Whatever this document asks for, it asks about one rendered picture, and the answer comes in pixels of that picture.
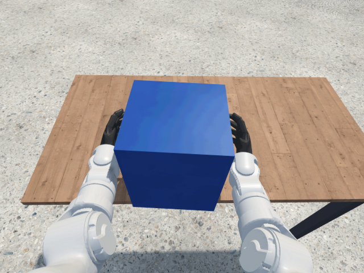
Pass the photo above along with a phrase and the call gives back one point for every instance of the carton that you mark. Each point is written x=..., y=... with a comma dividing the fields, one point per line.
x=174, y=146

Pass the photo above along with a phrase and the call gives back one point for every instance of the table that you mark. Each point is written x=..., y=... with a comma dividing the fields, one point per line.
x=308, y=146

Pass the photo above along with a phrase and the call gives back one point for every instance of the robot left upper arm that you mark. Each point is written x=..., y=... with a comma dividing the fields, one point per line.
x=79, y=244

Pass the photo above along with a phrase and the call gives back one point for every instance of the robot right upper arm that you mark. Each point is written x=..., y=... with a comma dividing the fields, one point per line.
x=267, y=251

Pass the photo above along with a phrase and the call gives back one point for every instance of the robot left hand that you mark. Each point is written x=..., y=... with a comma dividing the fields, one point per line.
x=112, y=128

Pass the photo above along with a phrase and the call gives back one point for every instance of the right robot forearm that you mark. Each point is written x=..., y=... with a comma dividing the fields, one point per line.
x=251, y=202

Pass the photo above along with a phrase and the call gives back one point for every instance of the robot right hand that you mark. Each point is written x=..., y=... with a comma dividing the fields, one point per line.
x=242, y=139

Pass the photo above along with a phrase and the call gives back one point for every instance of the left robot forearm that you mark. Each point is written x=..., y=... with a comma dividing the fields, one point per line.
x=98, y=189

